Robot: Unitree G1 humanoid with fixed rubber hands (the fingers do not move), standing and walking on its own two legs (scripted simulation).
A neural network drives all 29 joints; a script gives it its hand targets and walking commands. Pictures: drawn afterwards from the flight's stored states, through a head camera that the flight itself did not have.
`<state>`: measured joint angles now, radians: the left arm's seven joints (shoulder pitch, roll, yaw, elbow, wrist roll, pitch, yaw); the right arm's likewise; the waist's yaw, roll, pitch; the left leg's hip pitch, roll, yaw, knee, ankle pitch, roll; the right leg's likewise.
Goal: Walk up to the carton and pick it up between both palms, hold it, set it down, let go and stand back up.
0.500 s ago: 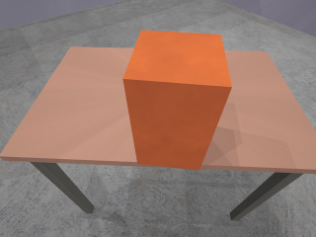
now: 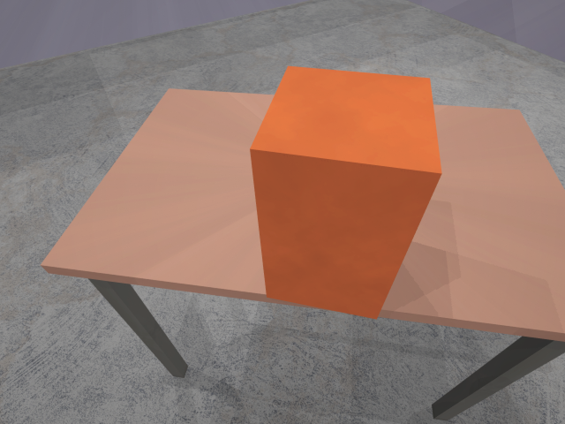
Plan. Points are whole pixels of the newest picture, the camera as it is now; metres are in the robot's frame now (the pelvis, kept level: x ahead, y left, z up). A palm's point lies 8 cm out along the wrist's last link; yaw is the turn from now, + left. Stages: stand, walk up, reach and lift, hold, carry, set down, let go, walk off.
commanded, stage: stand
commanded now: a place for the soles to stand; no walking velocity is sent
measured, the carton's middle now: (336, 203) +0.38 -0.05 +0.12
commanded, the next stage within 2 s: reach and lift in 0.26 s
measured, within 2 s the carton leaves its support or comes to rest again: neither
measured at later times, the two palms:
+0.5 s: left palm (133, 413) +0.17 +0.26 -0.11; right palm out of the picture +0.14 -0.26 -0.11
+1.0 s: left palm (146, 388) +0.19 +0.23 -0.06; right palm (473, 393) +0.18 -0.24 -0.06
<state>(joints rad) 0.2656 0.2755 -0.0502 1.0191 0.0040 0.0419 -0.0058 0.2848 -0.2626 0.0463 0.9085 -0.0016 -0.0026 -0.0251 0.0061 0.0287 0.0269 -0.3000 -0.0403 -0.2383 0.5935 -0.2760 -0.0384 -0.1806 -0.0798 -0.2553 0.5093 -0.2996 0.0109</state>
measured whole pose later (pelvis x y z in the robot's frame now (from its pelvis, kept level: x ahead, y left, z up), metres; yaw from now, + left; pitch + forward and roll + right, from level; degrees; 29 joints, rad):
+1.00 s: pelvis +0.02 -0.01 +0.01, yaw -6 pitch -2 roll +0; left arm 0.20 0.23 0.07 0.30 -0.03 0.46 -0.01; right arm 0.10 -0.21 0.03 0.65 0.02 -0.02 0.00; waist 0.04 -0.02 0.09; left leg -0.15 0.07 0.03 0.39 -0.21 -0.05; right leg -0.11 -0.02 -0.06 0.38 -0.25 0.00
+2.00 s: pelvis -0.01 +0.01 +0.02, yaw -10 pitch -3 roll +0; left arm 0.42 0.22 -0.08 -0.17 -0.19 0.29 0.09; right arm 0.46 -0.10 -0.03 -0.10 0.10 0.11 -0.07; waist 0.06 -0.02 0.06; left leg -0.09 0.07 0.10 0.28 -0.13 -0.03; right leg -0.08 -0.01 0.01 0.29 -0.15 0.01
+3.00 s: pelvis +0.00 +0.01 +0.02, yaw -10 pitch -3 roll +0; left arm 0.01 0.23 0.09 -0.44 -0.22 0.71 0.04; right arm 0.03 -0.22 -0.01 -0.32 0.32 0.43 -0.22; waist 0.01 -0.01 0.07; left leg -0.09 0.07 0.06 0.28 -0.14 -0.04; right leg -0.08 0.00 0.02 0.28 -0.15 0.01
